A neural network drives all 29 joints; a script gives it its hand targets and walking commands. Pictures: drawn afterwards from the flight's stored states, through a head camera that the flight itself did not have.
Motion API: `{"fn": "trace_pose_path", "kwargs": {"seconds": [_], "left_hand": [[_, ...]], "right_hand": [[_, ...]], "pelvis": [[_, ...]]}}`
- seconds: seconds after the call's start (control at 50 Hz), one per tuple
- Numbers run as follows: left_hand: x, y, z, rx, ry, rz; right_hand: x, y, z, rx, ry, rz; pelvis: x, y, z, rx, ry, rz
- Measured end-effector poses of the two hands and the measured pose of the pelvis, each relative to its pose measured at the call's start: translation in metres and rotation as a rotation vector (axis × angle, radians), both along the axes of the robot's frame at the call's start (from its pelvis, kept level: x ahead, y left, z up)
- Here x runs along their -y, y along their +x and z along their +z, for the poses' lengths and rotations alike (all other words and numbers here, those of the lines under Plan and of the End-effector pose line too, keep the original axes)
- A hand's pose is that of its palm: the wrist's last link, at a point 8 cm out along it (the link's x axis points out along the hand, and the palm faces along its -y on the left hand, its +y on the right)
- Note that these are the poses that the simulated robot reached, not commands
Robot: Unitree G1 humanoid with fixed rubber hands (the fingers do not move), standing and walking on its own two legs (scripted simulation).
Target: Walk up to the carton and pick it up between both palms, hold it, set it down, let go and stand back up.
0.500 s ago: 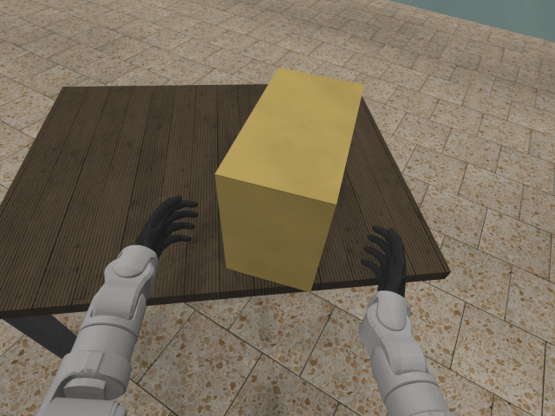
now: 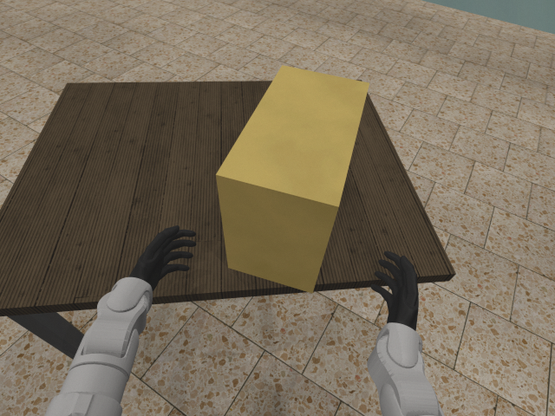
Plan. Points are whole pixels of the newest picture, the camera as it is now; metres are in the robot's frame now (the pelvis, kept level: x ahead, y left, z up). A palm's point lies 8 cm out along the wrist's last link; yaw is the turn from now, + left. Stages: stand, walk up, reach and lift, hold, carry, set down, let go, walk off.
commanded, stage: set down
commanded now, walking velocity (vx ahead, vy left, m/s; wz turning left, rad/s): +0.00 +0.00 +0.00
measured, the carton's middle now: (297, 177) +0.50 -0.03 +0.03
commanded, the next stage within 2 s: let go in 1.26 s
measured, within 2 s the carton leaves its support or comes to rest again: neither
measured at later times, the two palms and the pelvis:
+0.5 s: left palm (130, 348) +0.22 +0.22 -0.02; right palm (411, 366) +0.18 -0.16 -0.01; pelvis +0.00 -0.01 +0.00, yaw +0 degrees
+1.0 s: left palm (160, 340) +0.23 +0.19 -0.03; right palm (421, 353) +0.20 -0.20 -0.04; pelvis +0.04 -0.05 +0.00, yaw +0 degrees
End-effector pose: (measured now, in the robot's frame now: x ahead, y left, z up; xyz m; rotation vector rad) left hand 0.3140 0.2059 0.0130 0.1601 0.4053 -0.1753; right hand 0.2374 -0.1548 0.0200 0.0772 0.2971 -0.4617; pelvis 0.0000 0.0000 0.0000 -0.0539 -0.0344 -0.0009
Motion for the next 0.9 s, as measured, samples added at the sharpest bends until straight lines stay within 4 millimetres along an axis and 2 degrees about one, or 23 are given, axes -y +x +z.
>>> {"fn": "trace_pose_path", "kwargs": {"seconds": [0.12,0.28,0.4,0.58,0.74,0.9], "left_hand": [[-0.005,-0.022,-0.009,-0.012,0.004,0.010],[-0.016,-0.069,-0.026,-0.061,0.013,0.045],[-0.019,-0.095,-0.034,-0.086,0.019,0.072],[-0.005,-0.096,-0.026,-0.054,0.023,0.079],[0.006,-0.100,-0.043,-0.194,0.067,0.092],[0.017,-0.087,-0.045,-0.211,0.076,0.089]], "right_hand": [[0.002,-0.017,-0.012,-0.025,0.006,-0.007],[0.004,-0.051,-0.028,-0.072,0.022,0.007],[0.006,-0.063,-0.033,-0.089,0.040,0.040],[0.013,-0.059,-0.035,-0.096,0.079,0.092],[0.021,-0.051,-0.048,-0.162,0.134,0.141],[0.037,-0.035,-0.047,-0.138,0.119,0.154]], "pelvis": [[0.001,0.002,0.001,0.015,0.001,0.001],[0.004,0.002,0.001,0.037,0.005,0.002],[0.008,0.000,0.000,0.053,0.013,0.004],[0.021,0.002,-0.001,0.073,0.031,0.004],[0.034,0.013,0.000,0.062,0.043,0.000],[0.045,0.028,0.002,0.035,0.048,-0.005]]}}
